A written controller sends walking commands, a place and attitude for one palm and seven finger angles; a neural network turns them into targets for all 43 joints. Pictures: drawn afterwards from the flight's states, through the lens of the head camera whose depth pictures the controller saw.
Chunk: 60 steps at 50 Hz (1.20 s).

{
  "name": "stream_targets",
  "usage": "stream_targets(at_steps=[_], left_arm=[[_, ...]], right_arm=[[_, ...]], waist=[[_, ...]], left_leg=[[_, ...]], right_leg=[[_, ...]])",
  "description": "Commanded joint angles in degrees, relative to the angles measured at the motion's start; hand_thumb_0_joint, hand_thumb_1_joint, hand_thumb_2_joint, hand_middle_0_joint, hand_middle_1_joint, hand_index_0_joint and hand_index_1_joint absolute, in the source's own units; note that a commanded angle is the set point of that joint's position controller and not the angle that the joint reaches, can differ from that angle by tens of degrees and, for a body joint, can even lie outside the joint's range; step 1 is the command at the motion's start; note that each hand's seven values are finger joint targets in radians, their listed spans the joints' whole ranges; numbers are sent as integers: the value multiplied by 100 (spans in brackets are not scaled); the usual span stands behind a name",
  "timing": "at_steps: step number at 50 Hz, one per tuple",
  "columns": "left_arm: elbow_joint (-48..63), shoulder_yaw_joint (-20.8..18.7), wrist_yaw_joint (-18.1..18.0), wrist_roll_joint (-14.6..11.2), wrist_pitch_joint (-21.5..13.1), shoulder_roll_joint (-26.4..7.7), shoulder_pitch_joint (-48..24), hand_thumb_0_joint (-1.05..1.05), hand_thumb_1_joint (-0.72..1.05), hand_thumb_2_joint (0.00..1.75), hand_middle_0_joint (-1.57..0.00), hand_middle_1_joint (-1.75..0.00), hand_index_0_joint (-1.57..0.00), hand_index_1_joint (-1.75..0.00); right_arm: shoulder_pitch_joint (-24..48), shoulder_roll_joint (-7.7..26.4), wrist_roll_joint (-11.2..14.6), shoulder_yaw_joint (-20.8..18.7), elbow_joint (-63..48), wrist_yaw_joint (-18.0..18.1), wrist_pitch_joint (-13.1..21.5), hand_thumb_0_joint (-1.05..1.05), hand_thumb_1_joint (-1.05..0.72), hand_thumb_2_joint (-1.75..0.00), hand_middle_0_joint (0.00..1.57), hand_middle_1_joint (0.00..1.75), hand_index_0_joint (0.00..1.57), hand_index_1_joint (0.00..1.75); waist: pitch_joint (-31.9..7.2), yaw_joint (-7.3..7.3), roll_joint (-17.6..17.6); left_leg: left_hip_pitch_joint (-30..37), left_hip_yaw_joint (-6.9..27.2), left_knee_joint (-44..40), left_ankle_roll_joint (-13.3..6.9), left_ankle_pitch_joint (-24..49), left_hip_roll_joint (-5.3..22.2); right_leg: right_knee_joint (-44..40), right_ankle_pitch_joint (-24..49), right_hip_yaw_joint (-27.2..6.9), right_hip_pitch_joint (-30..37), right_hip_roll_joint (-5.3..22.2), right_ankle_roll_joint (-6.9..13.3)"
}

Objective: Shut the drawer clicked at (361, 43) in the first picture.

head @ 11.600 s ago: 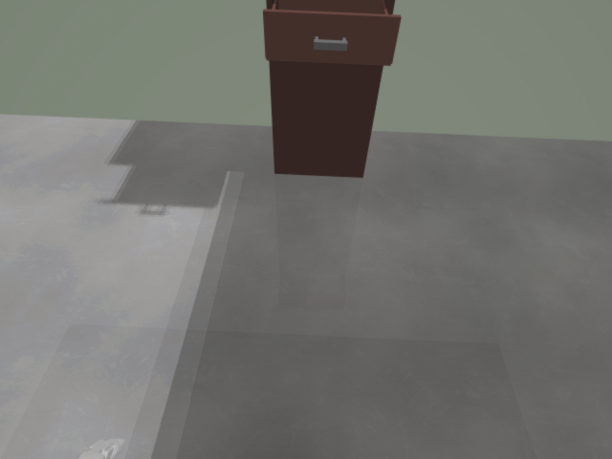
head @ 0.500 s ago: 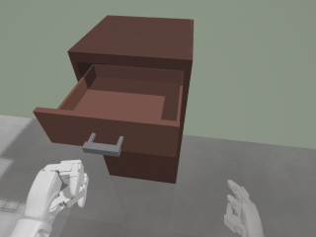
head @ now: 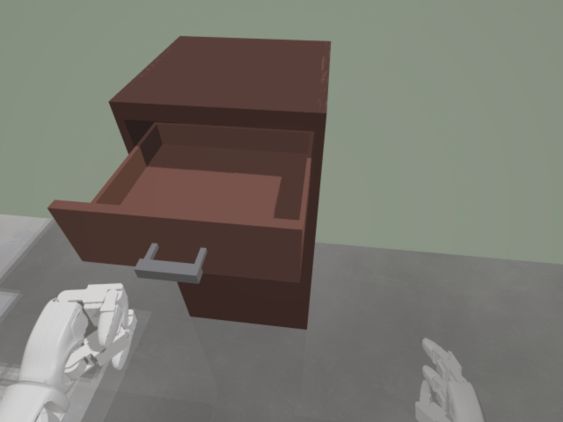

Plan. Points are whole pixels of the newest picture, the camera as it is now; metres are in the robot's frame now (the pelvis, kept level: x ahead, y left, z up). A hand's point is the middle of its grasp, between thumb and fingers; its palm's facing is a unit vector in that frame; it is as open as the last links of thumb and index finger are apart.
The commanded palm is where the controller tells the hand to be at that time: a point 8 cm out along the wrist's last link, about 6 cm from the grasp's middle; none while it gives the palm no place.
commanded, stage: raise the hand and make a fist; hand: left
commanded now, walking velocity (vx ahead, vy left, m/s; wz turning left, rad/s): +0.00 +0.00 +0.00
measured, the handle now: (173, 261) +0.35 +0.22 +0.03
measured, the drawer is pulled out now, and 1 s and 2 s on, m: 0.28 0.28 0.27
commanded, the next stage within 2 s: bring the fist close to the handle in 0.04 s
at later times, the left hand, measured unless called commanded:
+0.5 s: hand (146, 330) +0.20 +0.19 +0.09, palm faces +0.02 -1.00 -0.08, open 3.3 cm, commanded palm +0.17 +0.24 +0.10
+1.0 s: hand (173, 314) +0.25 +0.18 +0.05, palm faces -0.01 -1.00 -0.06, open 3.3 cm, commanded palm +0.23 +0.24 +0.05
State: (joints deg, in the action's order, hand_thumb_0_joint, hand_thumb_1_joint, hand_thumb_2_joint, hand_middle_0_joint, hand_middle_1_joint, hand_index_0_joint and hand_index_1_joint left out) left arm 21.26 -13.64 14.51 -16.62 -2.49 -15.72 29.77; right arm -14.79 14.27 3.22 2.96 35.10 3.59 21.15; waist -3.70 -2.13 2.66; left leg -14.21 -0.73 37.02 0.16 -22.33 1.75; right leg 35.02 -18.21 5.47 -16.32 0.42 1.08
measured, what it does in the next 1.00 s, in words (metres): stands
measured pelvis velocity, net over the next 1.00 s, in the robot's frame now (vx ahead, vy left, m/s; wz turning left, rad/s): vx -0.01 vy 0.01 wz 0.00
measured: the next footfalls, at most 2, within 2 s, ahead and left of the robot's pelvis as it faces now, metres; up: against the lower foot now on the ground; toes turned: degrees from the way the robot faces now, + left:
none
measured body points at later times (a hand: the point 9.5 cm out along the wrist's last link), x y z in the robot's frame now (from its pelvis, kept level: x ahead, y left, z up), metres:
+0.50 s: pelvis -0.01 -0.01 +0.00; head -0.01 -0.02 +0.45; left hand +0.19 +0.24 +0.10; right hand +0.17 -0.23 -0.07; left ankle -0.03 +0.12 -0.73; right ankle +0.01 -0.11 -0.73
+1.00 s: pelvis -0.01 +0.01 -0.02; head +0.03 +0.00 +0.43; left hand +0.24 +0.24 +0.05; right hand +0.15 -0.23 -0.10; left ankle -0.03 +0.12 -0.73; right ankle +0.01 -0.11 -0.73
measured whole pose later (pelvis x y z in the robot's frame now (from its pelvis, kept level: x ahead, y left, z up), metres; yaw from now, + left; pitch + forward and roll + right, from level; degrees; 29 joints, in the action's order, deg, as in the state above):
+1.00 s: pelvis -0.01 +0.01 -0.02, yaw +0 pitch +7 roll +0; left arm -5.0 -8.8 12.5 -12.4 -16.1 -12.1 10.1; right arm -13.6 14.4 1.0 1.8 36.0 2.5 17.8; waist -2.2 0.2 1.8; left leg -27.6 -1.2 45.0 -0.6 -24.2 0.5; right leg 43.8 -20.3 4.8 -30.1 2.0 0.6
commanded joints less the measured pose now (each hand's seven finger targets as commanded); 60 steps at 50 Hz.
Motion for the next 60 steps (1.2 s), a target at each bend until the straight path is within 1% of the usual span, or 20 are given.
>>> stream_targets(at_steps=[1,6,10,15,18,20,22,25,26,30,33,36,38,40,44,49,50,53,55,60], left_arm=[[1063,-623,-17,-201,-579,-664,-301,0,90,90,-140,-160,-140,-160],[764,-638,142,-180,-417,-799,-565,0,90,90,-140,-160,-140,-160],[789,-398,192,-212,-537,-609,-1017,0,90,90,-140,-160,-140,-160],[351,-556,124,-129,-802,-749,-1249,0,90,90,-140,-160,-140,-160],[119,-306,136,-67,-882,-559,-1405,0,90,90,-140,-160,-140,-160],[-43,-447,110,-18,-924,-726,-1552,0,90,90,-140,-160,-140,-160],[-139,-134,114,15,-933,-473,-1684,0,90,90,-140,-160,-140,-160],[-371,-364,65,41,-1006,-697,-1770,0,90,90,-140,-160,-140,-160],[-462,-268,56,58,-1033,-588,-1800,0,90,90,-140,-160,-140,-160],[-585,-371,-24,81,-1201,-650,-1910,0,90,90,-140,-160,-140,-160],[-540,-95,-48,121,-1323,-371,-1751,0,90,90,-140,-160,-140,-160],[-842,-68,-103,175,-1398,-387,-1864,0,90,90,-140,-160,-140,-160],[-849,92,-104,217,-1485,-280,-2053,0,90,90,-140,-160,-140,-160],[-947,-20,-170,257,-1551,-442,-2303,0,90,90,-140,-160,-140,-160],[-1102,39,-196,293,-1730,-382,-2632,0,90,90,-140,-160,-140,-160],[-1479,197,-178,297,-1859,-251,-2894,0,90,90,-140,-160,-140,-160],[-1653,98,-185,326,-1859,-341,-2841,0,90,90,-140,-160,-140,-160],[-2021,100,-129,314,-1829,-318,-2952,0,90,90,-140,-160,-140,-160],[-2253,-147,-148,328,-1840,-556,-3065,0,90,90,-140,-160,-140,-160],[-1719,-141,-158,282,-2095,-584,-3410,0,90,90,-140,-160,-140,-160]], right_arm=[[830,535,30,-211,-893,44,453,0,-90,-90,20,30,20,30],[888,591,77,-221,-884,147,443,0,-90,-90,20,30,20,30],[878,620,37,-191,-826,168,539,0,-90,-90,20,30,20,30],[789,661,-35,-236,-678,156,553,0,-90,-90,20,30,20,30],[744,659,-54,-238,-677,124,527,0,-90,-90,20,30,20,30],[763,697,-61,-263,-619,128,464,0,-90,-90,20,30,20,30],[718,665,-69,-251,-672,107,446,0,-90,-90,20,30,20,30],[685,714,-97,-296,-655,119,399,0,-90,-90,20,30,20,30],[644,694,-102,-287,-669,109,370,0,-90,-90,20,30,20,30],[599,706,-125,-337,-683,79,318,0,-90,-90,20,30,20,30],[538,682,-141,-353,-756,10,287,0,-90,-90,20,30,20,30],[483,714,-165,-358,-713,-9,208,0,-90,-90,20,30,20,30],[445,717,-159,-377,-732,-21,175,0,-90,-90,20,30,20,30],[440,746,-174,-377,-713,-6,119,0,-90,-90,20,30,20,30],[409,706,-171,-384,-729,-16,35,0,-90,-90,20,30,20,30],[306,719,-187,-407,-700,-43,-68,0,-90,-90,20,30,20,30],[274,743,-196,-416,-687,-49,-113,0,-90,-90,20,30,20,30],[283,745,-184,-419,-731,-72,-241,0,-90,-90,20,30,20,30],[276,770,-187,-426,-708,-72,-346,0,-90,-90,20,30,20,30],[265,692,-207,-441,-835,-113,-414,0,-90,-90,20,30,20,30]], waist=[[-218,-126,30],[112,-75,-276],[53,10,-44],[-154,20,-159],[-125,66,-209],[-182,60,-22],[-172,92,-48],[-405,58,-257],[-400,69,-331],[-673,51,-215],[-851,59,-70],[-578,137,-254],[-599,203,-189],[-597,217,-220],[-904,228,33],[-1233,284,-89],[-1214,274,-280],[-1115,292,-370],[-1068,271,-405],[-1777,199,107]], left_leg=[[-220,109,-576,-71,1534,-129],[-363,95,-619,-119,1061,-131],[-263,111,-567,-134,968,-157],[-346,113,-482,-128,940,-179],[-448,103,-474,-129,991,-196],[-496,72,-438,-128,924,-201],[-516,94,-459,-127,966,-206],[-605,87,-385,-130,1055,-203],[-637,86,-398,-128,1097,-207],[-658,68,-309,-104,1317,-206],[-639,38,-242,-79,1556,-212],[-881,69,-195,-73,1416,-193],[-882,75,-136,-68,1368,-188],[-1001,90,-93,-73,1246,-188],[-996,117,15,-42,1277,-194],[-1053,160,202,-9,1516,-181],[-1151,158,230,-20,1527,-167],[-1414,126,300,-11,1395,-193],[-1588,113,355,-25,1313,-193],[-1308,96,487,-12,1797,-186]], right_leg=[[-540,1365,-167,331,-33,-17],[-819,636,-387,149,-4,-60],[-797,477,-384,71,12,-66],[-745,360,-424,60,39,-81],[-647,508,-367,40,61,-91],[-646,374,-409,24,80,-85],[-570,463,-330,-7,73,-75],[-498,569,-368,60,75,-86],[-457,641,-331,42,77,-85],[-255,972,-306,88,74,-68],[-73,1327,-234,45,71,-51],[-25,1182,-226,-169,49,-50],[50,1113,-202,-327,46,-53],[83,957,-232,-393,47,-43],[275,935,-211,-507,49,-17],[504,1194,-193,-616,42,-12],[528,1197,-194,-614,30,-13],[598,1174,-212,-705,45,-25],[635,1088,-246,-744,42,-18],[818,1487,-295,-544,52,5]])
